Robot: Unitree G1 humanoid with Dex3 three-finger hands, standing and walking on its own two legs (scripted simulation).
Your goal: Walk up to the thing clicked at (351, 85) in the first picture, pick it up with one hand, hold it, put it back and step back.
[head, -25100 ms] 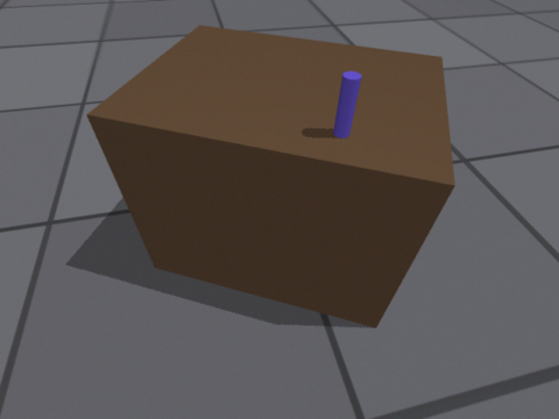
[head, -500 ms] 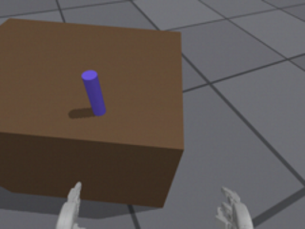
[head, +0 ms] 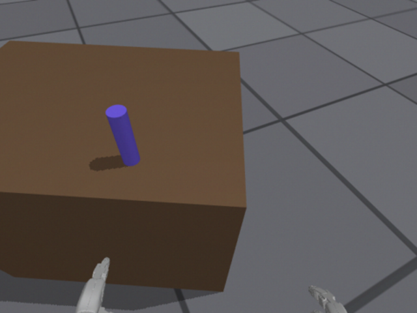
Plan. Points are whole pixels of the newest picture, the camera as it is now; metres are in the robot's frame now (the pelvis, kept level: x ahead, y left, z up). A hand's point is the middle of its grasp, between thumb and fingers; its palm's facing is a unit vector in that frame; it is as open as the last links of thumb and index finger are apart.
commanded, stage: home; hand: left
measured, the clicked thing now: (124, 137) +0.48 +0.21 +0.06
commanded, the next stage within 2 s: stand in 1.76 s
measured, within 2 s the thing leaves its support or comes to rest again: neither
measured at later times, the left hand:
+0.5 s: hand out of the picture +0.00 +0.26 -0.14, palm faces -0.05 -0.92 -0.39, open 17.5 cm
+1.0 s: hand out of the picture +0.04 +0.26 -0.14, palm faces -0.05 -0.93 -0.36, open 17.5 cm
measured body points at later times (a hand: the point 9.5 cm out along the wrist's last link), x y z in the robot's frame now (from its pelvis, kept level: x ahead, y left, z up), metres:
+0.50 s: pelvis -0.04 -0.01 +0.01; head -0.05 -0.01 +0.46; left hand +0.01 +0.30 -0.12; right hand +0.02 -0.31 -0.13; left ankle +0.00 +0.13 -0.74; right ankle -0.01 -0.13 -0.74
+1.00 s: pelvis -0.02 +0.00 +0.01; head -0.03 +0.00 +0.46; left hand +0.04 +0.31 -0.12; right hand +0.04 -0.30 -0.12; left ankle +0.00 +0.13 -0.74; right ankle -0.01 -0.13 -0.74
